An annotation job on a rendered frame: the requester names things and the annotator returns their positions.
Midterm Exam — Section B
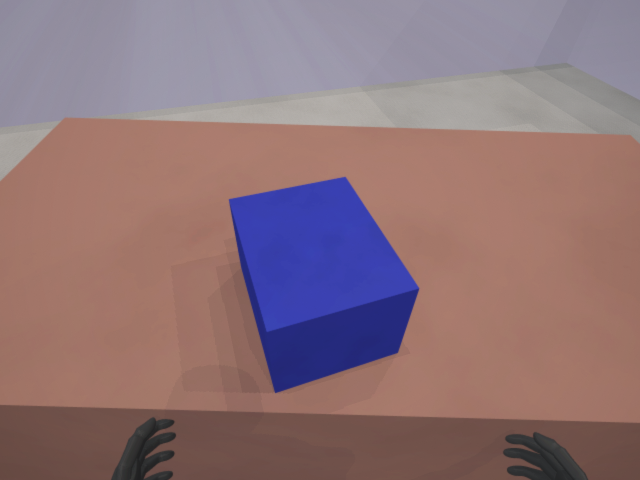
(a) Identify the pedestal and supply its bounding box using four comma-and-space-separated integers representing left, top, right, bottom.
0, 117, 640, 480

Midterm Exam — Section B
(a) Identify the left robot hand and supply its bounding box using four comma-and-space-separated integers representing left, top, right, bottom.
111, 417, 176, 480

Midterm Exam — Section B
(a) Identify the carton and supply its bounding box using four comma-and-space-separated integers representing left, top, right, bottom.
229, 177, 419, 393

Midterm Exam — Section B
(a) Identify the right robot hand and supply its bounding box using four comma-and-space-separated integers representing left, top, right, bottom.
503, 432, 588, 480

